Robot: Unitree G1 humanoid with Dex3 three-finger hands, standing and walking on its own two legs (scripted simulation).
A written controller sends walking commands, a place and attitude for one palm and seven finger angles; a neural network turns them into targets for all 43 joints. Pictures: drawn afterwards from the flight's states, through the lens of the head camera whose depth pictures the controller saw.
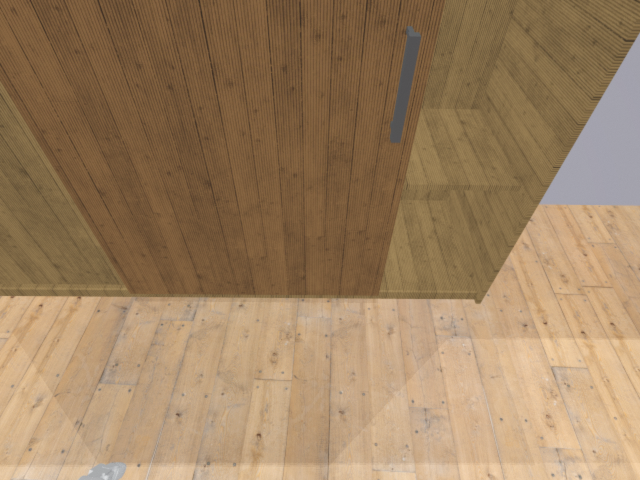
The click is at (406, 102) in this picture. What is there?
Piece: wardrobe's sliding door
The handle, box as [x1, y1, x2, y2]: [390, 26, 420, 142]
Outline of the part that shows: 411,26 407,26 406,29 407,40 393,120 390,123 391,142 399,142 420,40 419,33 414,32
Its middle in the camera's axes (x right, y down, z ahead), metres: +0.17 -0.31 +0.81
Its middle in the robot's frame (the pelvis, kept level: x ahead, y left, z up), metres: +0.83 -0.13 +0.10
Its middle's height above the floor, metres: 0.87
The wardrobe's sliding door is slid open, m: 0.38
